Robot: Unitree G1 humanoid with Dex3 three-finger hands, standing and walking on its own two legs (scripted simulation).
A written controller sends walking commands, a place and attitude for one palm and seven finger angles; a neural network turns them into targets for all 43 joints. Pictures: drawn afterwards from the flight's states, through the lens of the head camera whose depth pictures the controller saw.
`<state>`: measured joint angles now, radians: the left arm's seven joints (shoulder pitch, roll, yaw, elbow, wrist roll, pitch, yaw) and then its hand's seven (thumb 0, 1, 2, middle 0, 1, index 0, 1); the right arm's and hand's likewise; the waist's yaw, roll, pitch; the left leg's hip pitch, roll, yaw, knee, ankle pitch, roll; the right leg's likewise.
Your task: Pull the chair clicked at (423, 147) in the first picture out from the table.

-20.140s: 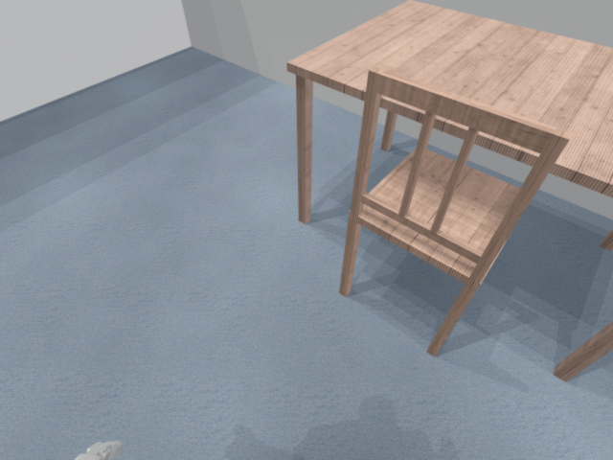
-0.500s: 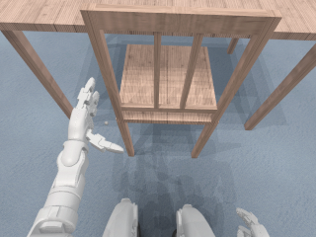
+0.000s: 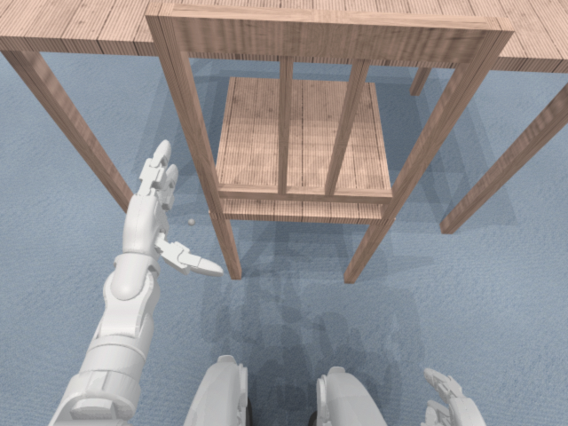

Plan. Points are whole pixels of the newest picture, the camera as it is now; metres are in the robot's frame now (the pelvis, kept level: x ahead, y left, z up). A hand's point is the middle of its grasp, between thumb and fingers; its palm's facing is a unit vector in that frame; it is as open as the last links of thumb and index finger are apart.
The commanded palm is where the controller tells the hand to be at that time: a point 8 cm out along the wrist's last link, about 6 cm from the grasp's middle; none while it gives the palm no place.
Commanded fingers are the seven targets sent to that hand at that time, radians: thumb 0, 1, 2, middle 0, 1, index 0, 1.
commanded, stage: push the fingers through the gap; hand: left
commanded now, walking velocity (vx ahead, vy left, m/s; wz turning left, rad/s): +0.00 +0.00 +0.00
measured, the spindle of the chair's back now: (283, 136) +0.54 +0.01 +0.04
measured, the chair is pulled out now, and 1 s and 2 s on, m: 0.00 0.00 0.00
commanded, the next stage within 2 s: hook a spindle and tug to test in 1.64 s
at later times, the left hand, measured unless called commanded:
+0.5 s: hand (196, 195) +0.43 +0.13 +0.03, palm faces -0.04 -1.00 -0.06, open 16.9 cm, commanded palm +0.41 +0.18 +0.02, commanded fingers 0.00 -0.50 0.30 -0.06 -0.08 -0.06 -0.08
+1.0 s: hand (204, 167) +0.48 +0.13 +0.03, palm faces -0.02 -1.00 -0.06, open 16.9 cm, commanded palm +0.46 +0.17 +0.02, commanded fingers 0.00 -0.50 0.30 -0.06 -0.08 -0.06 -0.08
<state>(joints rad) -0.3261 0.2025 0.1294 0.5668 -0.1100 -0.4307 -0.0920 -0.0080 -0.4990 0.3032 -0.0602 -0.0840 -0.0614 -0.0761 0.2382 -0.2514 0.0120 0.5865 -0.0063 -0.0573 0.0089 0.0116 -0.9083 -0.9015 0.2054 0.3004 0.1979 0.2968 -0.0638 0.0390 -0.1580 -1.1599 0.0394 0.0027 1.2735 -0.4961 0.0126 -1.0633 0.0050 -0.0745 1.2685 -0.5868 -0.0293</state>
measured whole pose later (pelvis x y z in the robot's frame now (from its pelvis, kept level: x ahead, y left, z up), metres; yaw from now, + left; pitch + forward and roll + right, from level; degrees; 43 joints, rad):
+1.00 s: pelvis +0.00 +0.00 -0.01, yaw -1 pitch +26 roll -2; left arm -0.74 0.30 0.28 0.97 -0.05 -0.47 -0.08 -0.01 -0.50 0.30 -0.06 -0.08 -0.06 -0.08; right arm 0.30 -0.26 0.02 0.64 -0.03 -0.02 0.03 0.01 -0.91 -0.90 0.21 0.30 0.20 0.30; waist -0.13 0.05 -0.17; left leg -1.29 0.05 0.00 1.32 -0.50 0.01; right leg -1.19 0.02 -0.07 1.31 -0.58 -0.03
